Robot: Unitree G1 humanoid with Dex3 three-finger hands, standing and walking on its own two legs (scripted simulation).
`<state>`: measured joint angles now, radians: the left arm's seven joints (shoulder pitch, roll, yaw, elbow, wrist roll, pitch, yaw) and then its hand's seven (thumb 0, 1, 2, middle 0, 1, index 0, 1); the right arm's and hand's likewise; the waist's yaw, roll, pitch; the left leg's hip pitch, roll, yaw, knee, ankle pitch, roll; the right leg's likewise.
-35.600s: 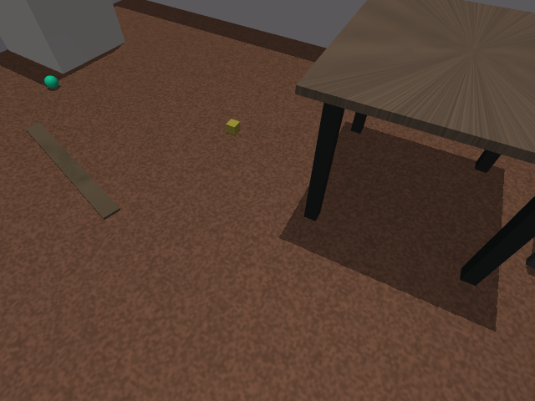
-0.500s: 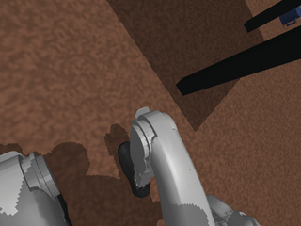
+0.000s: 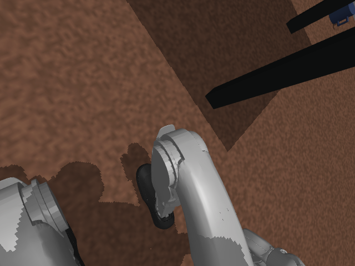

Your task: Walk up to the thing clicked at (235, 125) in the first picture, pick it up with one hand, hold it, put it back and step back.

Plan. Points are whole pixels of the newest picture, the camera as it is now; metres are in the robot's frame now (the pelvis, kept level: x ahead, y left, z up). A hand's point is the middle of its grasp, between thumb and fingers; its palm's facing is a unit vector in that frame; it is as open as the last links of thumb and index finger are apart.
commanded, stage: settle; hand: left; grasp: from above
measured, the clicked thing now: out of the picture +0.43 +0.32 -0.28
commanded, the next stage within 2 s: lift in 0.98 s
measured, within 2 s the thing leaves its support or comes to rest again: leaves its support in 0.38 s
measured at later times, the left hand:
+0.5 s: hand out of the picture +0.44 +0.33 -0.23, palm faces -0.35 -0.22 -0.91, open 9.7 cm
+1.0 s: hand out of the picture +0.43 +0.33 -0.14, palm faces -0.37 -0.20 -0.91, open 9.5 cm
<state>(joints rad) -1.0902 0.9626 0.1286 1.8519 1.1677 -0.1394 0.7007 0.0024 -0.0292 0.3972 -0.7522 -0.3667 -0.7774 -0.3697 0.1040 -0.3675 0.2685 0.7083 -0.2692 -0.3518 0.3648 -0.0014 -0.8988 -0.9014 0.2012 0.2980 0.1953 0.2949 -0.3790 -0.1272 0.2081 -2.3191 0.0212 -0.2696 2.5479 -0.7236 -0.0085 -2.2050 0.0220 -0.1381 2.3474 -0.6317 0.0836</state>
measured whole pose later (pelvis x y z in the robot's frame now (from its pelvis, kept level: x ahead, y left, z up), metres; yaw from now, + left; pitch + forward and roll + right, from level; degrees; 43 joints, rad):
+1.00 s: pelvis +0.01 -0.01 +0.02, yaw +6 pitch +33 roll -8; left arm -0.98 0.68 0.12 1.50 1.13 -0.07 0.43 -0.01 -0.01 0.63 -0.74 -0.56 -0.76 -0.54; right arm 0.16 -0.32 0.06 0.76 -0.15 -0.15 0.27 0.00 -0.91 -0.90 0.20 0.30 0.20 0.29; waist -0.24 0.02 -0.04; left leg -2.32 0.01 -0.16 2.42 -0.70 -0.03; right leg -2.26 -0.02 -0.06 2.32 -0.65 0.05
